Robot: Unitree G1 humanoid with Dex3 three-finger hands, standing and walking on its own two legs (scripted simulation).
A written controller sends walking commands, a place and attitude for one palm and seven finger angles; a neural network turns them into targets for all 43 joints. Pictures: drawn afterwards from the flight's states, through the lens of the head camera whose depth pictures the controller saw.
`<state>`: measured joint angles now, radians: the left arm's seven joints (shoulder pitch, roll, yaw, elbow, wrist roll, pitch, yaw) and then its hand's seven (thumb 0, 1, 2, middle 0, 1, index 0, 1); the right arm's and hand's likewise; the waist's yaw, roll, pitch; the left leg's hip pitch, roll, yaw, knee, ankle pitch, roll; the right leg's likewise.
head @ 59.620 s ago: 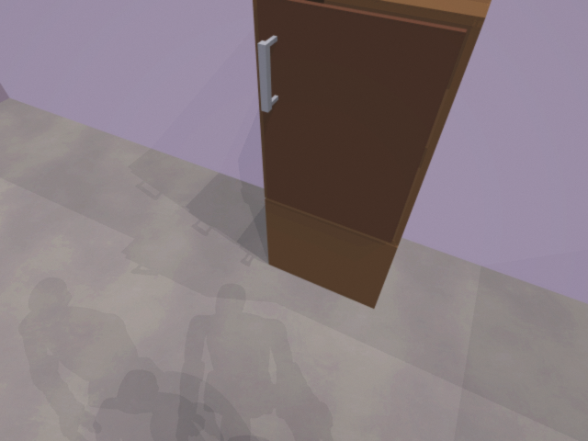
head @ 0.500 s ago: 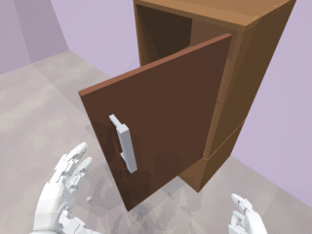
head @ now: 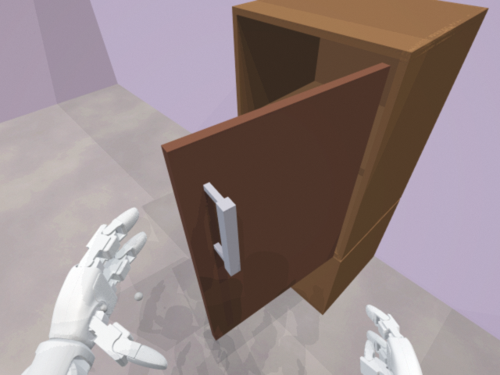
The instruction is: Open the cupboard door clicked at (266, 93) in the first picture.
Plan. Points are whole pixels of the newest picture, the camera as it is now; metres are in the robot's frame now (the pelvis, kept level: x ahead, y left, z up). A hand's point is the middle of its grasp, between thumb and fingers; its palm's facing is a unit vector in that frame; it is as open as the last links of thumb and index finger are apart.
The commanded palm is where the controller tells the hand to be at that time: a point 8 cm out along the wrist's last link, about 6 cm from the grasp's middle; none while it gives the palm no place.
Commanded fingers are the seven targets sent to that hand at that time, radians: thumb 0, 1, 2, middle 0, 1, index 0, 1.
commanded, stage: draw the hand back to the body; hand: left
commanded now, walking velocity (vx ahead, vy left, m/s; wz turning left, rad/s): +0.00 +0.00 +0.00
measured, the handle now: (222, 231) +0.30 +0.08 +0.12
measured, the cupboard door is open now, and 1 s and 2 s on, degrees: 82 82 82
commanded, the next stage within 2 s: step back with the hand held close in 1.16 s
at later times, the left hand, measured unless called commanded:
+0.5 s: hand (76, 268) +0.20 +0.24 +0.16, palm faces +0.31 -0.88 -0.36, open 12.5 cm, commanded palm +0.15 +0.29 +0.18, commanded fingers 0.00 0.44 0.70 -0.18 -0.30 -0.18 -0.30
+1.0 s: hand (66, 250) +0.21 +0.25 +0.17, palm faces +0.41 -0.83 -0.38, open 7.6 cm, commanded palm +0.16 +0.30 +0.19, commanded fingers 0.00 0.90 0.90 -0.20 -0.30 -0.20 -0.30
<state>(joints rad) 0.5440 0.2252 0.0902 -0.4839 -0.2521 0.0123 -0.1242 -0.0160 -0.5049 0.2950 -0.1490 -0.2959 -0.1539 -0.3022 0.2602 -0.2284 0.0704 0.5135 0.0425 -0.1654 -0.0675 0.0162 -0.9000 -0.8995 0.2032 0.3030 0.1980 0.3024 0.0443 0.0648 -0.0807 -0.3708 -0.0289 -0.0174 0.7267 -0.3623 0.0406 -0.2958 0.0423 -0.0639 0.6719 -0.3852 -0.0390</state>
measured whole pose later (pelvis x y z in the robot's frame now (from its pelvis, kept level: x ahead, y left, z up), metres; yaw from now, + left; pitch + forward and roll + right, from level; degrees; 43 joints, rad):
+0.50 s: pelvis +0.01 +0.02 +0.02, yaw -1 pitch -3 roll -1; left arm 0.55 0.32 0.18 -0.50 -0.05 -0.05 0.12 -0.01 0.11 0.56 -0.18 -0.30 -0.18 -0.30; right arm 0.22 -0.22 0.07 0.59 0.00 -0.11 -0.06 0.02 -0.90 -0.90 0.20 0.30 0.20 0.30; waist 0.06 0.06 -0.01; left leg -0.18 -0.06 0.01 0.50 -0.27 0.07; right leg -0.12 0.01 -0.03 0.47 -0.30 -0.01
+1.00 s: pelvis +0.02 +0.00 +0.02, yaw -1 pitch -4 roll -1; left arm 0.48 0.33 0.30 -0.40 -0.08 -0.05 0.12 0.01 0.84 0.87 -0.20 -0.30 -0.21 -0.30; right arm 0.19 -0.24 0.03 0.62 0.01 -0.06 -0.06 0.01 -0.90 -0.90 0.20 0.30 0.20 0.30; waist 0.06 0.07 0.01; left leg -0.12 -0.04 0.00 0.43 -0.25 0.04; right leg -0.06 0.04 -0.03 0.38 -0.27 -0.03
